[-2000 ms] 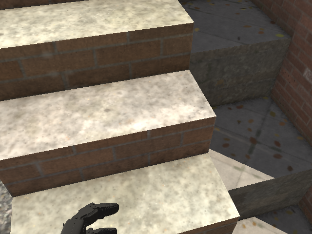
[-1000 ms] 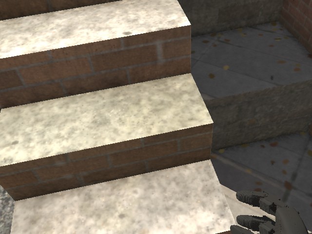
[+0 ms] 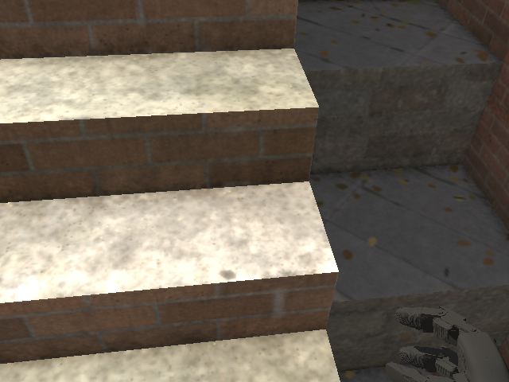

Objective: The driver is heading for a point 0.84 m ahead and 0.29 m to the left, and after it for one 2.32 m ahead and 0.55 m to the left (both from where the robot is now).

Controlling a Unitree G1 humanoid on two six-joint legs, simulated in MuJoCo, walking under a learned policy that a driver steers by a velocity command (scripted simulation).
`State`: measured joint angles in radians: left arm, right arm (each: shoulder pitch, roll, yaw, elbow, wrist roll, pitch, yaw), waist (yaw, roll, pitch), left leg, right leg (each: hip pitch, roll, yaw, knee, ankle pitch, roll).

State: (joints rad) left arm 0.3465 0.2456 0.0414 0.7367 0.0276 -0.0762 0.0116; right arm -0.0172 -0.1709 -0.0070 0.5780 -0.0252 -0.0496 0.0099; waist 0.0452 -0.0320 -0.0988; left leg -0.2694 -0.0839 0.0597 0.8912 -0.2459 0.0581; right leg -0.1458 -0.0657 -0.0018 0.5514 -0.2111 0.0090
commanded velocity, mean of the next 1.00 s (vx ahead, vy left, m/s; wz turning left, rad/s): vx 0.17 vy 0.00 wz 0.00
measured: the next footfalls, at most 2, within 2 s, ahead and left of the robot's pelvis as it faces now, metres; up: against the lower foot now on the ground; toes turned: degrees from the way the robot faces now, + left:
left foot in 0.60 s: +0.16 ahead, +0.14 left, +0.19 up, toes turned +3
right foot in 0.96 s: -0.21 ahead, +0.11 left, +0.00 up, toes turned +6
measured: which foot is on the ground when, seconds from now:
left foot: down 0.00-0.22, up 0.24-0.58, down 0.60-0.86, up 0.88-1.00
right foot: down 0.00-0.44, up 0.46-0.94, down 0.96-1.00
